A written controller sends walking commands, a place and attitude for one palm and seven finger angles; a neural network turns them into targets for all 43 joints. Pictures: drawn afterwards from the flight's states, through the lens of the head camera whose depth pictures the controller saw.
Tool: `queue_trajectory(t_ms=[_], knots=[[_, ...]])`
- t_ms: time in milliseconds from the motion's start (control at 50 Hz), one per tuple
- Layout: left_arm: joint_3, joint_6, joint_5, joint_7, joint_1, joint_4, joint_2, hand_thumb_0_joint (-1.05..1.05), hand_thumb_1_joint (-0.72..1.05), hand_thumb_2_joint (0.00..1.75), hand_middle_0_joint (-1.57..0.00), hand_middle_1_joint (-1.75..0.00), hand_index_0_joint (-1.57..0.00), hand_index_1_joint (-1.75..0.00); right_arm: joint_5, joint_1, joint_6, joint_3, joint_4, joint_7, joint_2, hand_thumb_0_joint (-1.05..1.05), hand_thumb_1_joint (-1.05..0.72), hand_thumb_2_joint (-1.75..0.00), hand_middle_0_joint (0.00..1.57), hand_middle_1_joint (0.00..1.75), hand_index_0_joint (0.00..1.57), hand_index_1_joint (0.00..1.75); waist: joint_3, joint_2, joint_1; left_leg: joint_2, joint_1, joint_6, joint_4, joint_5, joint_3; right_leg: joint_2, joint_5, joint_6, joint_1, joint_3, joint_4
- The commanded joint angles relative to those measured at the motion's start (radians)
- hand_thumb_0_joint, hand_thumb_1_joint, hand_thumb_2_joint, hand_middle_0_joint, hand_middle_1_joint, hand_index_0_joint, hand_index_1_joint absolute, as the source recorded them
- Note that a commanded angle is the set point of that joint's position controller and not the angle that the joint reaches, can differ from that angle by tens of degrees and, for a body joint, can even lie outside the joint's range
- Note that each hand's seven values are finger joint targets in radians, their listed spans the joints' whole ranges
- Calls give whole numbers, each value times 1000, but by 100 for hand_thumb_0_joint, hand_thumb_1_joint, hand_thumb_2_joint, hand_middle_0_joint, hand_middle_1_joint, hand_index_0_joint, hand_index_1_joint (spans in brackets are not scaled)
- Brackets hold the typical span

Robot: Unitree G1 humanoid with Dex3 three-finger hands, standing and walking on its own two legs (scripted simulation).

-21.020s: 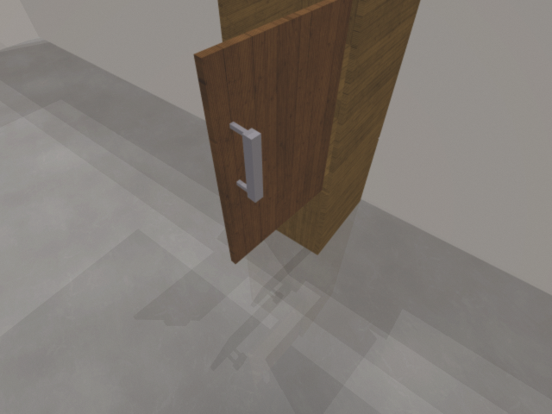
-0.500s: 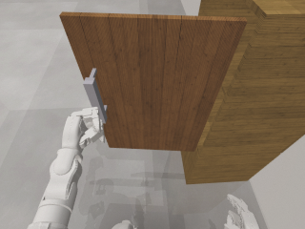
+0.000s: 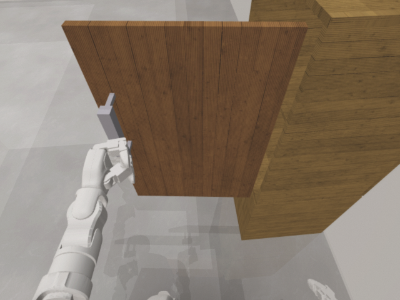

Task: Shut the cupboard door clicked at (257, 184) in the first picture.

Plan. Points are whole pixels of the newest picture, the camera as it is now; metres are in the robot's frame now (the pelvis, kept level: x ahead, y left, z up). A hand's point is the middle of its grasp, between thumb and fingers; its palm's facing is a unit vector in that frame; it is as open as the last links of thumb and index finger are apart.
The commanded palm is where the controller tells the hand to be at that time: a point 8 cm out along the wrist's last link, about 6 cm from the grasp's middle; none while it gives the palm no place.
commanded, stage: bring the fist close to the handle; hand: left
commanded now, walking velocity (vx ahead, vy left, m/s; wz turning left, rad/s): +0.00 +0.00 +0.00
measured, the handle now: (119, 131) +0.46 +0.19 +0.07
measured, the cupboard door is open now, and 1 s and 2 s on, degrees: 84 72 64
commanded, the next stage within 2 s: push the door shut along its arc in 0.04 s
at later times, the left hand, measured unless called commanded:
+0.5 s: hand (133, 154) +0.39 +0.15 +0.06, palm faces -0.09 -0.99 -0.05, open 3.1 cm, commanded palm +0.39 +0.19 +0.07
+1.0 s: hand (142, 134) +0.45 +0.14 +0.07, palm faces -0.22 -0.97 -0.04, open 3.1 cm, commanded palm +0.46 +0.17 +0.07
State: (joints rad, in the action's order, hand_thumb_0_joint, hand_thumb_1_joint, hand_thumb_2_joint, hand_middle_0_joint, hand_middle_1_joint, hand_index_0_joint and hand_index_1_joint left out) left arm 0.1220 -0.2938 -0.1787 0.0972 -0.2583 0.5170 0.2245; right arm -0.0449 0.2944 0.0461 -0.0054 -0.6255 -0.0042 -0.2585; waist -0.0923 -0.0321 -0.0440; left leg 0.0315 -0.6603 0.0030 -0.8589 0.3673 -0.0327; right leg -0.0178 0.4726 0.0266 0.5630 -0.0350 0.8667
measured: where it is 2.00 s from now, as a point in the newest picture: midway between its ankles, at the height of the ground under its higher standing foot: outside the picture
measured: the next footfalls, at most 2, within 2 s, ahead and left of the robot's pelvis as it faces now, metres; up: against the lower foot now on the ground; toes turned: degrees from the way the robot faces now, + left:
none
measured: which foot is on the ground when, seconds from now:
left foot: down 0.00-1.00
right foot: down 0.00-1.00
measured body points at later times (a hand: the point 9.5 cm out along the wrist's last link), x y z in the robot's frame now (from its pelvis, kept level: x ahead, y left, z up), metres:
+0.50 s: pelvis -0.01 +0.00 +0.00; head +0.05 +0.00 +0.44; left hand +0.39 +0.20 +0.07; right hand +0.10 -0.26 -0.12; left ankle +0.03 +0.12 -0.70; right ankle -0.02 -0.10 -0.70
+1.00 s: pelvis -0.03 +0.02 -0.03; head +0.07 +0.03 +0.41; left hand +0.46 +0.19 +0.07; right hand +0.02 -0.25 -0.14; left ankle +0.03 +0.12 -0.70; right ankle -0.02 -0.10 -0.70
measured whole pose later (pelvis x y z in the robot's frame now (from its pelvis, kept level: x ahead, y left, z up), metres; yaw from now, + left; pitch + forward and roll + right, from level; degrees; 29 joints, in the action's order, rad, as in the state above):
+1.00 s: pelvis -0.03 +0.02 -0.03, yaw +1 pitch +16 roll -3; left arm 0.12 -0.36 -0.16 0.29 -0.93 1.15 0.37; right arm -0.03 0.33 0.07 0.01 -0.71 -0.02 -0.28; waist -0.08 -0.03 -0.12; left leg 0.02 -0.93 0.03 -1.01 0.36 0.01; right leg -0.01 0.47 0.01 0.80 -0.08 0.99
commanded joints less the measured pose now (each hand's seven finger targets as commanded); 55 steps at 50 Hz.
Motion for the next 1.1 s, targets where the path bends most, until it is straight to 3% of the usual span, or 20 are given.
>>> queue_trajectory(t_ms=[0, 80, 120, 140, 260, 340, 360, 440, 460, 500, 560, 600, 680, 700, 780, 880, 940, 1020, 1060, 1080], knots=[[30, -93, -27, 16, -381, -246, 120, 0, 90, 90, -130, -150, -130, -150, -7, -35, 50, -43, 131, -17, -126, 0, -90, -90, 20, 30, 20, 30, -270, 39, -21, -26, 245, 30, 75, -193, 22, 5, -355, -25, -20, 39, -149], [69, -127, -12, -3, -401, -220, 167, 0, 90, 90, -130, -150, -130, -150, 0, -32, 54, -44, 113, -20, -125, 0, -90, -90, 20, 30, 20, 30, -294, 15, -14, -23, 255, 27, 67, -195, 31, 3, -340, -21, -10, 38, -130], [62, -130, -7, -2, -353, -202, 151, 0, 90, 90, -130, -150, -130, -150, -1, -34, 54, -45, 119, -15, -121, 0, -90, -90, 20, 30, 20, 30, -308, 10, -4, -24, 258, 25, 68, -201, 26, 3, -344, -20, -13, 37, -127], [36, -128, -5, 3, -371, -206, 129, 0, 90, 90, -130, -150, -130, -150, -1, -36, 54, -42, 120, -14, -121, 0, -90, -90, 20, 30, 20, 30, -311, -3, -14, -24, 266, 27, 67, -205, 26, 3, -351, -20, -5, 35, -126], [78, -86, 2, 47, -517, -45, 217, 0, 90, 90, -130, -150, -130, -150, -5, -14, 31, -39, 100, -24, -141, 0, -90, -90, 20, 30, 20, 30, -256, 64, -42, -26, 200, 33, 58, -153, 32, 6, -315, -28, 6, 51, -143], [58, -103, -22, 81, -596, -42, 184, 0, 90, 90, -130, -150, -130, -150, -6, -9, 36, -38, 103, -23, -136, 0, -90, -90, 20, 30, 20, 30, -333, -6, -39, -27, 268, 26, 51, -207, 41, 1, -355, -16, 16, 38, -125], [74, -106, -23, 86, -612, -25, 205, 0, 90, 90, -130, -150, -130, -150, -3, 3, 35, -39, 96, -24, -142, 0, -90, -90, 20, 30, 20, 30, -338, 24, -45, -24, 267, 29, 44, -213, 46, -2, -359, -17, 18, 34, -120], [58, -124, -22, 115, -706, 33, 199, 0, 90, 90, -130, -150, -130, -150, -5, 21, 33, -40, 79, -23, -143, 0, -90, -90, 20, 30, 20, 30, -337, 37, -64, -25, 255, 30, 37, -210, 53, -2, -359, -18, 42, 34, -112], [72, -127, -16, 120, -717, 46, 223, 0, 90, 90, -130, -150, -130, -150, -4, 27, 31, -43, 73, -25, -149, 0, -90, -90, 20, 30, 20, 30, -342, 21, -62, -25, 260, 32, 28, -219, 51, -2, -366, -17, 46, 38, -110], [51, -134, -18, 136, -762, 52, 203, 0, 90, 90, -130, -150, -130, -150, -4, 33, 31, -43, 68, -22, -146, 0, -90, -90, 20, 30, 20, 30, -361, -13, -69, -25, 292, 29, 29, -224, 58, -3, -353, -13, 72, 30, -107], [58, -134, -17, 154, -818, 121, 225, 0, 90, 90, -130, -150, -130, -150, -3, 51, 27, -41, 53, -25, -155, 0, -90, -90, 20, 30, 20, 30, -339, 12, -80, -24, 268, 32, 25, -202, 67, -7, -324, -10, 91, 28, -108], [37, -142, -18, 168, -858, 136, 203, 0, 90, 90, -130, -150, -130, -150, -4, 54, 29, -43, 51, -24, -155, 0, -90, -90, 20, 30, 20, 30, -355, -11, -86, -24, 285, 29, 25, -196, 73, -9, -306, -9, 116, 24, -103], [0, -151, -14, 185, -969, 192, 177, 0, 90, 90, -130, -150, -130, -150, -2, 75, 31, -44, 29, -25, -161, 0, -90, -90, 20, 30, 20, 30, -355, -35, -115, -18, 309, 29, 17, -188, 92, -13, -264, -3, 185, 11, -95], [2, -151, -14, 189, -982, 214, 179, 0, 90, 90, -130, -150, -130, -150, -2, 81, 31, -45, 26, -24, -164, 0, -90, -90, 20, 30, 20, 30, -354, -11, -120, -17, 299, 31, 16, -172, 95, -15, -248, -5, 197, 12, -98], [-1, -156, 1, 200, -1105, 298, 205, 0, 90, 90, -130, -150, -130, -150, 2, 97, 34, -42, 4, -29, -175, 0, -90, -90, 20, 30, 20, 30, -329, -26, -149, -13, 260, 32, 5, -103, 109, -17, -168, -2, 266, 10, -86], [-42, -144, 14, 217, -1218, 369, 165, 0, 90, 90, -130, -150, -130, -150, 10, 127, 49, -44, -21, -25, -185, 0, -90, -90, 20, 30, 20, 30, -386, -82, -176, -6, 285, 28, -22, -85, 140, -19, -131, 4, 366, -2, -46], [-14, -129, 16, 220, -1277, 401, 202, 0, 90, 90, -130, -150, -130, -150, 14, 150, 53, -44, -25, -23, -194, 0, -90, -90, 20, 30, 20, 30, -420, -61, -186, -5, 258, 31, -38, -78, 147, -19, -122, 3, 380, -1, -32], [8, -109, 32, 215, -1331, 445, 230, 0, 90, 90, -130, -150, -130, -150, 23, 174, 56, -41, -28, -16, -198, 0, -90, -90, 20, 30, 20, 30, -444, -95, -192, -1, 249, 30, -61, -86, 159, -21, -116, 7, 426, -5, -9], [87, -102, 38, 209, -1344, 473, 320, 0, 90, 90, -130, -150, -130, -150, 28, 197, 54, -40, -27, -14, -206, 0, -90, -90, 20, 30, 20, 30, -468, -92, -181, -1, 230, 31, -73, -123, 164, -26, -131, 11, 411, -6, 9], [89, -94, 46, 205, -1340, 491, 321, 0, 90, 90, -130, -150, -130, -150, 28, 203, 50, -40, -19, -12, -205, 0, -90, -90, 20, 30, 20, 30, -476, -83, -184, 2, 227, 30, -77, -132, 163, -27, -134, 10, 418, -7, 12]])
